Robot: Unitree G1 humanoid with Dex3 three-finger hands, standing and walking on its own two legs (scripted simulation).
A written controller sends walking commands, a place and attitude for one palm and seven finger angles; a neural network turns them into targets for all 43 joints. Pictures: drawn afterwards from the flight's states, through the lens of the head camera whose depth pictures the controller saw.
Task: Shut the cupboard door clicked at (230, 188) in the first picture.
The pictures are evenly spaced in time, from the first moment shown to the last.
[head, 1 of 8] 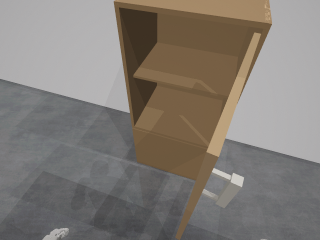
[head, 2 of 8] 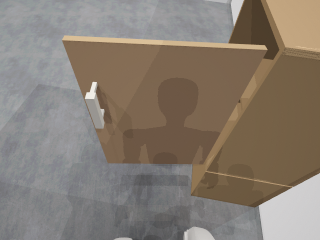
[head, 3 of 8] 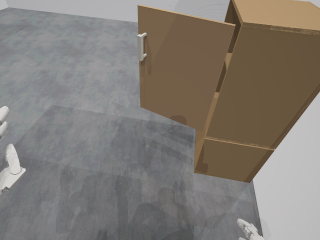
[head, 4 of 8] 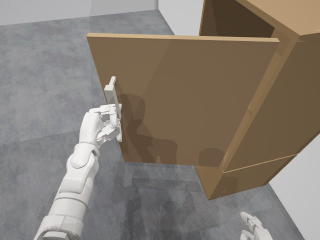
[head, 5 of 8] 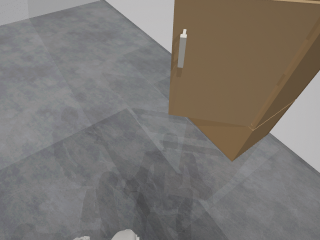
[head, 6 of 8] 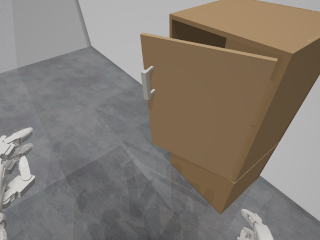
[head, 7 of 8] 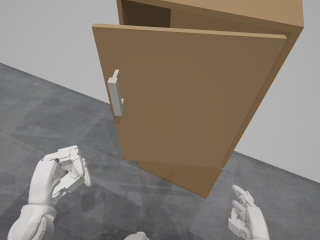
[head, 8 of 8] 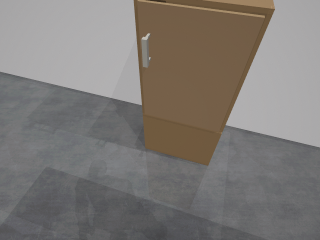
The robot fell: no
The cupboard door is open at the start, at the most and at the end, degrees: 82 101 0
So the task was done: yes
